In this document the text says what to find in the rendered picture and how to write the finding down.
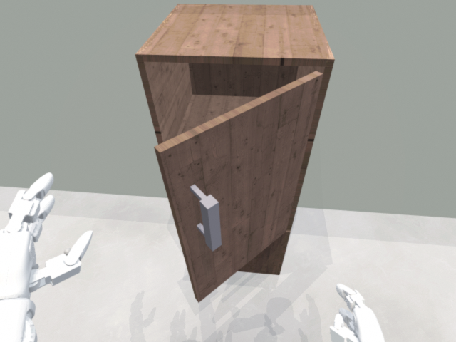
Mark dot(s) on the left robot forearm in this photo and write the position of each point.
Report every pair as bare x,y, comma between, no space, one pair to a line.
16,323

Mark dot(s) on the handle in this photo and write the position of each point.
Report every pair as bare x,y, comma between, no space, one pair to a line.
210,218

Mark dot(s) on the cupboard door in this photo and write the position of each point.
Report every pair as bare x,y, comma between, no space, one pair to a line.
249,160

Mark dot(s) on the robot left hand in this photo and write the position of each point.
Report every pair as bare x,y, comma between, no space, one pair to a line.
17,252

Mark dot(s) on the robot right hand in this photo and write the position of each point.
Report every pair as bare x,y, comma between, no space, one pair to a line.
363,324

